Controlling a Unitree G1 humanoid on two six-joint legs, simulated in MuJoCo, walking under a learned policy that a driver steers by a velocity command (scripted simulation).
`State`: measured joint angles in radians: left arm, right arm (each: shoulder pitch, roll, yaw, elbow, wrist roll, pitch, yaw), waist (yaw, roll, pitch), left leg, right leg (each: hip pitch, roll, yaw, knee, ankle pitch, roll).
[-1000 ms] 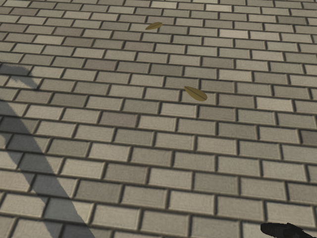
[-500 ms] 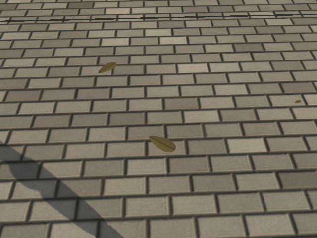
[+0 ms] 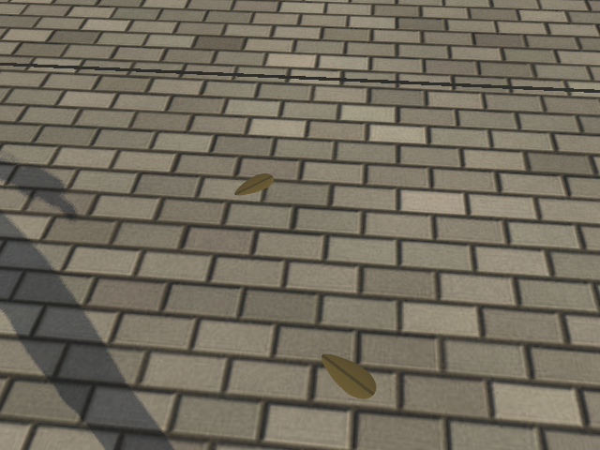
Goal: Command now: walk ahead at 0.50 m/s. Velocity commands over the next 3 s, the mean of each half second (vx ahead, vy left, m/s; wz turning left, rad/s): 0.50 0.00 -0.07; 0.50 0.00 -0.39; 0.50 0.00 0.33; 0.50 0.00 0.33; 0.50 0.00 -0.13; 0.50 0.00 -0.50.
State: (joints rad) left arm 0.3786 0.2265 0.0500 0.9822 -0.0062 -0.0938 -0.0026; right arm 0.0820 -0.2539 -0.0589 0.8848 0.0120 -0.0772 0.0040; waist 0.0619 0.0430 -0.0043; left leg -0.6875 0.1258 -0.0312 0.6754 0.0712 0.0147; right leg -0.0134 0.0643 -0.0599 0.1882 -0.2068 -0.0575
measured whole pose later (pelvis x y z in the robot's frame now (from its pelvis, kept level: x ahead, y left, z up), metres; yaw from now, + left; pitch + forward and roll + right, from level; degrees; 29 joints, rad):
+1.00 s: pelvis +0.57 -0.03 +0.00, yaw -16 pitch +1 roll -1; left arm 0.28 0.24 0.07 0.83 0.00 -0.07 -0.02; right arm 0.12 -0.28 -0.07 0.84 0.00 -0.10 0.00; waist 0.02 0.03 0.02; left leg -0.66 0.14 -0.05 0.99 -0.20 -0.02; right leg -0.17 0.12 0.01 0.30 -0.15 -0.11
